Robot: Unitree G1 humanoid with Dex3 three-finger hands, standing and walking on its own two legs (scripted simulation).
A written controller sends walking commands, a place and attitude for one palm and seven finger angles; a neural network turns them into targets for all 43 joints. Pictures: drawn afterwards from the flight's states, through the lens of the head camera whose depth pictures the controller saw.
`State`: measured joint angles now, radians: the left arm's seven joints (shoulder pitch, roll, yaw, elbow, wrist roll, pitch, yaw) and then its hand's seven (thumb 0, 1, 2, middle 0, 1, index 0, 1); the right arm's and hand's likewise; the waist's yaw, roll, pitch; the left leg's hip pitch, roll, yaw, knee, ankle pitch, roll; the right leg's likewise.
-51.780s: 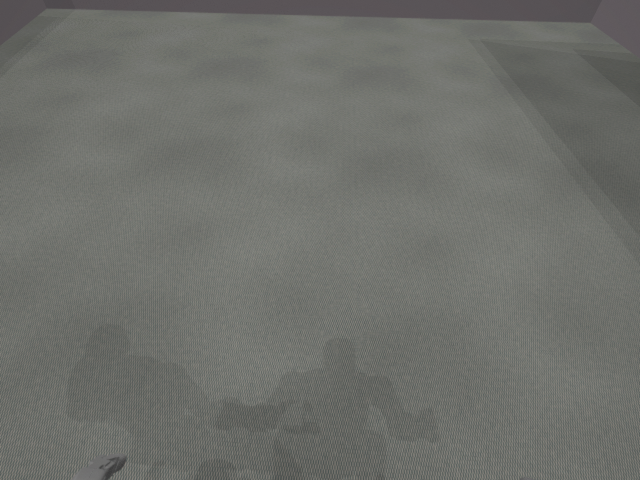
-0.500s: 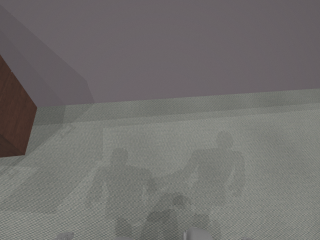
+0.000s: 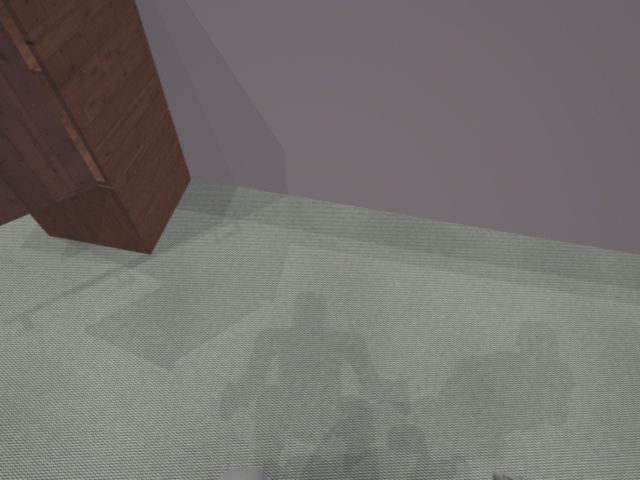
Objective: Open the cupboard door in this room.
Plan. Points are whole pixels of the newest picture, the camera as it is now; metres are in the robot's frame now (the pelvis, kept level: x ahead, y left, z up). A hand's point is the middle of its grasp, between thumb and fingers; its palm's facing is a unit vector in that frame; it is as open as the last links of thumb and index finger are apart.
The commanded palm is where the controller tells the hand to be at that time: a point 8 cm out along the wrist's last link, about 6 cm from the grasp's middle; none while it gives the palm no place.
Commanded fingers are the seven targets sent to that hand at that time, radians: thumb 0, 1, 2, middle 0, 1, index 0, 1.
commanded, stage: turn to face it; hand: left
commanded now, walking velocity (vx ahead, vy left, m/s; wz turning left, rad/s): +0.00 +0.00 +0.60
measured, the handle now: out of the picture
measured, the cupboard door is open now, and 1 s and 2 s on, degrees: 48 48 48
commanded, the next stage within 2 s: take the last steps up to it in 1.08 s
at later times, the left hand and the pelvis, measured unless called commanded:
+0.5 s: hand out of the picture +0.06 +0.20 -0.14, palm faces +0.28 -0.91 -0.29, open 7.4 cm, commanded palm none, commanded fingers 0.00 0.90 0.90 -0.20 -0.30 -0.20 -0.30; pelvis +0.00 -0.03 +0.00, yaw +17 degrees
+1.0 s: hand out of the picture -0.06 +0.22 -0.17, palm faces +0.55 -0.80 -0.25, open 7.4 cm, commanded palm none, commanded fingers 0.00 0.90 0.90 -0.20 -0.30 -0.20 -0.30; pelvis +0.00 +0.00 +0.01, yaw +32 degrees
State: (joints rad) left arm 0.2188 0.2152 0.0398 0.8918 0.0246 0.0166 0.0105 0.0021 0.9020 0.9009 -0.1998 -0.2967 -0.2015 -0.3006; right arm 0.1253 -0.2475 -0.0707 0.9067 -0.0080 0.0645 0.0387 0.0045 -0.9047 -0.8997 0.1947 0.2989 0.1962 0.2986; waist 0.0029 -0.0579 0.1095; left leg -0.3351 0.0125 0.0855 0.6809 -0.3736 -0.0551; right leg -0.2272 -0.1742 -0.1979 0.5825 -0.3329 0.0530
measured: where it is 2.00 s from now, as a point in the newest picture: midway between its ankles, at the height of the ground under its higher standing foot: outside the picture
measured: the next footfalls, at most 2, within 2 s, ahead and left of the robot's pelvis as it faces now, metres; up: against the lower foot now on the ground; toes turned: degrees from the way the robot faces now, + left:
left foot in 0.02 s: +0.05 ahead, +0.12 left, +0.00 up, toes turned +5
right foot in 0.42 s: +0.08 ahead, -0.14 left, +0.00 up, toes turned +12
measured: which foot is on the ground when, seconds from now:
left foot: up 0.00-0.00, down 0.02-0.42, up 0.44-0.76, down 0.78-1.00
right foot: down 0.00-0.02, up 0.04-0.40, down 0.42-0.76, up 0.78-1.00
